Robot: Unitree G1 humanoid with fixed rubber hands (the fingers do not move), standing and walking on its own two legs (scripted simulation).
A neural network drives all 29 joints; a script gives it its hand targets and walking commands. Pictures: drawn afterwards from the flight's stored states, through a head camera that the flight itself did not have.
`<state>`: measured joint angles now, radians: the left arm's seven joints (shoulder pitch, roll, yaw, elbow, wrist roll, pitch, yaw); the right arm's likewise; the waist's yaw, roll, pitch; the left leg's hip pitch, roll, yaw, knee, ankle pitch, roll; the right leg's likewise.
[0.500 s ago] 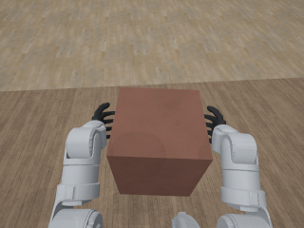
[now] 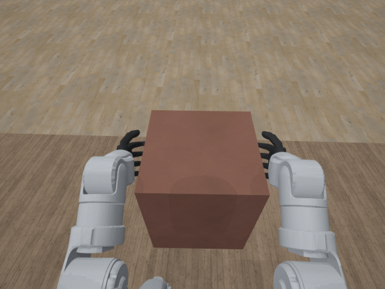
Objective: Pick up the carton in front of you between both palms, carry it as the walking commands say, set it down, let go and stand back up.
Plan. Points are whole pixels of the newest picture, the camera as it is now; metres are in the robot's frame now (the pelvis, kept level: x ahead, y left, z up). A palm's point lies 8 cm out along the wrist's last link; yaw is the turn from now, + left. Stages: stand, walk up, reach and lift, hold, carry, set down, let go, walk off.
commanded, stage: carry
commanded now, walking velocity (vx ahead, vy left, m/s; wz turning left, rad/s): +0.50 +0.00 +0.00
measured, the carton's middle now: (199, 183) +0.36 +0.02 +0.02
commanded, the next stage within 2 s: none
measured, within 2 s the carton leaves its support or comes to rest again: neither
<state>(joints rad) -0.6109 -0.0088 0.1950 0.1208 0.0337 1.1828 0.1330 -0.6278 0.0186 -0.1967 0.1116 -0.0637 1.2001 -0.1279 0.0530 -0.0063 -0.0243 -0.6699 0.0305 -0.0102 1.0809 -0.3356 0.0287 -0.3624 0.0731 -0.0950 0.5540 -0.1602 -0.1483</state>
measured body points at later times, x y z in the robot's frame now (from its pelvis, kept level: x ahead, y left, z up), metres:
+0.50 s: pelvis +0.30 +0.05 -0.05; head +0.34 +0.05 +0.40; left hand +0.68 +0.17 +0.02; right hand +0.65 -0.14 +0.02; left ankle +0.33 +0.08 -0.77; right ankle +0.28 -0.09 -0.69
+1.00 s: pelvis +0.61 -0.01 -0.09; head +0.62 -0.01 +0.36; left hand +0.97 +0.16 +0.01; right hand +0.98 -0.15 +0.01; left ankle +0.54 +0.12 -0.72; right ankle +0.65 -0.04 -0.81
